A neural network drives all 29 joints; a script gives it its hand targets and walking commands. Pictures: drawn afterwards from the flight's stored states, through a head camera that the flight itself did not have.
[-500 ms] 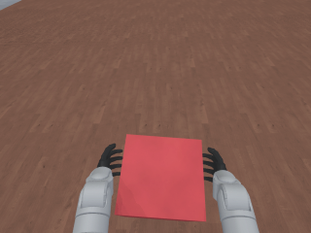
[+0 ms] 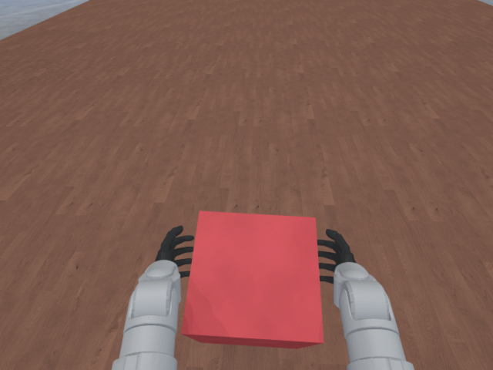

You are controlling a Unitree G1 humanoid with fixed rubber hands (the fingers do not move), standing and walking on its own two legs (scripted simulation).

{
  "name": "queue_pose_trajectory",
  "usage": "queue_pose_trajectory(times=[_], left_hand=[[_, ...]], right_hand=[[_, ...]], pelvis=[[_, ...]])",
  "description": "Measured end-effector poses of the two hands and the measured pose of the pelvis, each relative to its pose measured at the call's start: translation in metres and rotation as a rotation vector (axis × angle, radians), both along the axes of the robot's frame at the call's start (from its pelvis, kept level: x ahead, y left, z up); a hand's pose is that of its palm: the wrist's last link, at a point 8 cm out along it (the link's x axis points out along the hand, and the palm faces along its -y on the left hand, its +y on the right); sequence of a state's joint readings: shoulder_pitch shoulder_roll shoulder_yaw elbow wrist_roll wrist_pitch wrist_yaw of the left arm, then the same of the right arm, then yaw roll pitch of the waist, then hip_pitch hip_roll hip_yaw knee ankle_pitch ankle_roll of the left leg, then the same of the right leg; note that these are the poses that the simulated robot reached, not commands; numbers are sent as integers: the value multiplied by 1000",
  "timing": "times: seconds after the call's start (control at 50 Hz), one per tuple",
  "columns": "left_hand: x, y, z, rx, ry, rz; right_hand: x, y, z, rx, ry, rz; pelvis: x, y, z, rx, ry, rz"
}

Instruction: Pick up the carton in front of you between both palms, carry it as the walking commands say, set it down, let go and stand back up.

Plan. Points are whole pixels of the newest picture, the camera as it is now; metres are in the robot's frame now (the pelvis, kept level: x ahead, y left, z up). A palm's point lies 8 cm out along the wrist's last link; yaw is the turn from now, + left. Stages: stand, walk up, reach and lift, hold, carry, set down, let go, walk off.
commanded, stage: hold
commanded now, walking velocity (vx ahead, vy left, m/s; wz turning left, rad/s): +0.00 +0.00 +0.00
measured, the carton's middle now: (252, 286) +0.31 +0.01 -0.07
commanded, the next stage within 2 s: set down in 0.10 s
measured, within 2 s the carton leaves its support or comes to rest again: neither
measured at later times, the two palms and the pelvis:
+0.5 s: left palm (183, 260) +0.33 +0.15 -0.01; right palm (333, 261) +0.34 -0.14 -0.03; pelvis +0.01 -0.02 -0.02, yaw +4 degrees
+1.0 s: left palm (195, 282) +0.39 +0.16 -0.20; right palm (311, 297) +0.36 -0.13 -0.21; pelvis -0.03 +0.02 -0.14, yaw +4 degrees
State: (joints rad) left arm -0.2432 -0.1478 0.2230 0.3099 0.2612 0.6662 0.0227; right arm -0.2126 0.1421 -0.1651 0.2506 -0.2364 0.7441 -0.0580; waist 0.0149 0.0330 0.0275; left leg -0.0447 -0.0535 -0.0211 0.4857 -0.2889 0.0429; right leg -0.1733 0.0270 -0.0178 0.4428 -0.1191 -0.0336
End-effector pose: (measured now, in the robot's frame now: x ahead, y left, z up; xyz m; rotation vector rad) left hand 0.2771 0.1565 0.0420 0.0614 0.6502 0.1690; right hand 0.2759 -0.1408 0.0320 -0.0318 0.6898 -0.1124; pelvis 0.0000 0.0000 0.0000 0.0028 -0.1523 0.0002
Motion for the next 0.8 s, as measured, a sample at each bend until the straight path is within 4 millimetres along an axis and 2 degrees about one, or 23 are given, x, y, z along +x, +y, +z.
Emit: queue_pose_trajectory(times=[0.18,0.28,0.36,0.42,0.48,0.6,0.72,0.8], left_hand=[[5,-5,3,15,-5,18],[16,-3,7,0,-16,48],[29,-3,-4,-21,13,61],[41,-4,-21,-25,44,44],[52,-7,-46,-4,71,13],[69,-8,-112,15,84,-25],[79,1,-181,21,36,-23],[85,6,-204,18,-4,10]], right_hand=[[9,-4,-2,11,-3,17],[27,-2,-1,14,-9,30],[45,0,-10,29,25,6],[55,-1,-25,8,57,-15],[61,-3,-49,-5,82,-41],[64,-3,-118,-18,95,-81],[60,10,-186,-14,57,-124],[62,19,-211,8,22,-165]], pelvis=[[4,-9,-1,2,9,24],[10,-15,-2,0,21,37],[14,-17,-5,-7,36,53],[15,-19,-9,-8,72,67],[15,-18,-14,-10,127,64],[7,-14,-31,-9,342,41],[-7,-5,-61,-7,578,44],[-14,3,-83,-18,683,60]])
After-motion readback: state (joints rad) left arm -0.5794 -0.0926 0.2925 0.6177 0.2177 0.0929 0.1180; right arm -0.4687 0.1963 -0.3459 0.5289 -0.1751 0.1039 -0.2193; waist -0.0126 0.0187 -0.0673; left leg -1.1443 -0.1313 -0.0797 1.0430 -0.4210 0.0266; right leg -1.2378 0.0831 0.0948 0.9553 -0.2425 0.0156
